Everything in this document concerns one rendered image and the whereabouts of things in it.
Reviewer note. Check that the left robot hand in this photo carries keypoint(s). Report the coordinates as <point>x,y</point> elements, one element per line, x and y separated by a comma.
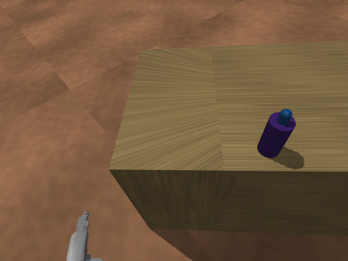
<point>79,241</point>

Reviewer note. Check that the bottle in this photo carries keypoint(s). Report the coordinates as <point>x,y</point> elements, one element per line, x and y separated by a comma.
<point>277,131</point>

